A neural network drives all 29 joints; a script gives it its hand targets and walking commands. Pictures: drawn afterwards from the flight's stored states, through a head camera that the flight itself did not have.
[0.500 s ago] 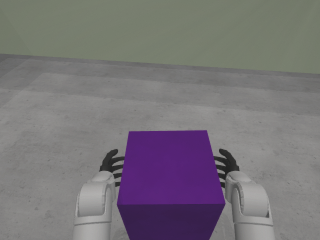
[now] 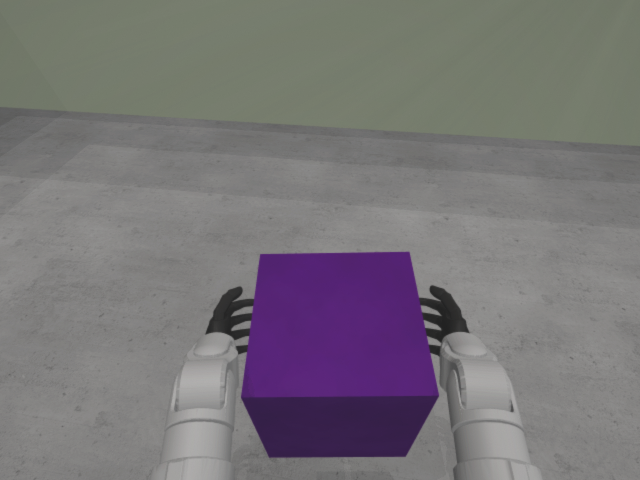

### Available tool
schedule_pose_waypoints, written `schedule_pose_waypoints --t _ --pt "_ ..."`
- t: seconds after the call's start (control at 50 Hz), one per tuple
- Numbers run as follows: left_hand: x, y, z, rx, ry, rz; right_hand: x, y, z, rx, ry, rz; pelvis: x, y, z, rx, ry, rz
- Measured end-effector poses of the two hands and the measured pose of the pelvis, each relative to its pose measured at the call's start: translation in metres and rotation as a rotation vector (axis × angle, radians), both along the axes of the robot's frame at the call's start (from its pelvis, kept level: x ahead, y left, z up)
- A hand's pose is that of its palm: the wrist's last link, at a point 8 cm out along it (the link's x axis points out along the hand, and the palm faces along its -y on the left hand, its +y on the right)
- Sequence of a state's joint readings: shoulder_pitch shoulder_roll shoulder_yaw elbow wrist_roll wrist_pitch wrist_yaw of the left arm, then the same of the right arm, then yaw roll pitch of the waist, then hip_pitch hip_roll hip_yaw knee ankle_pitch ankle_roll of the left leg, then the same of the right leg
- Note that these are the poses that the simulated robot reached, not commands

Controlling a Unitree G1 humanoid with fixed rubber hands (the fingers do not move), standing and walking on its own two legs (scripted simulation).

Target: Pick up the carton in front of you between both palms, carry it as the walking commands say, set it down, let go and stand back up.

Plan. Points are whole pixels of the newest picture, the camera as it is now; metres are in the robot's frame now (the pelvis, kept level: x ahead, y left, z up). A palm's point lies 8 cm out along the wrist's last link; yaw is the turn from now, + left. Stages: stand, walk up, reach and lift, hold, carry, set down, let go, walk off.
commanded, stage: carry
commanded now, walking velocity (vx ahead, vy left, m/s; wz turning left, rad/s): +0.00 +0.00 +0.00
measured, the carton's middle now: (335, 359) +0.32 +0.00 -0.04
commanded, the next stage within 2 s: hold in 0.82 s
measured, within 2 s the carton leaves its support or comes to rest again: neither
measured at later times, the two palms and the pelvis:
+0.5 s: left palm (216, 361) +0.27 +0.15 +0.04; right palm (458, 360) +0.27 -0.15 +0.04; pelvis -0.02 +0.00 +0.00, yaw +0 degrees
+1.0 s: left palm (207, 380) +0.25 +0.16 +0.05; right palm (457, 373) +0.25 -0.14 +0.05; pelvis -0.03 +0.00 +0.01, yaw +1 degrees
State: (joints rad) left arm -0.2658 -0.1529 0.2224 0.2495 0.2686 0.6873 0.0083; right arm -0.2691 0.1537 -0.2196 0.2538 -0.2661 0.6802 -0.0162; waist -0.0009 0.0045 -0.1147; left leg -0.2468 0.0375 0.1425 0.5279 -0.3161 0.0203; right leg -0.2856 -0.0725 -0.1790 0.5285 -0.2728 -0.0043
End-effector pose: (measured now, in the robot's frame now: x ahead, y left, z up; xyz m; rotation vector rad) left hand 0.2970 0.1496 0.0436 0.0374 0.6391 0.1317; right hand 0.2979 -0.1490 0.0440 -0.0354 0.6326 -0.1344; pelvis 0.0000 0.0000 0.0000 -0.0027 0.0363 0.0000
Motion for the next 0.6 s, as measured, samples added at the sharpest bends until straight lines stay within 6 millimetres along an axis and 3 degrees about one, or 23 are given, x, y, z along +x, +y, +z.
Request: schedule_pose_waypoints --t 0.24,0.6 --pt "-0.018 0.000 0.000 0.002 0.025 -0.003 -0.018 0.000 -0.001 -0.002 0.025 0.002 -0.010 0.000 0.000 0.000 -0.003 -0.001" --pt "-0.028 0.001 0.001 0.001 0.023 -0.003 -0.029 0.001 0.001 -0.001 0.023 0.001 -0.021 0.002 0.001 0.000 -0.004 -0.002"
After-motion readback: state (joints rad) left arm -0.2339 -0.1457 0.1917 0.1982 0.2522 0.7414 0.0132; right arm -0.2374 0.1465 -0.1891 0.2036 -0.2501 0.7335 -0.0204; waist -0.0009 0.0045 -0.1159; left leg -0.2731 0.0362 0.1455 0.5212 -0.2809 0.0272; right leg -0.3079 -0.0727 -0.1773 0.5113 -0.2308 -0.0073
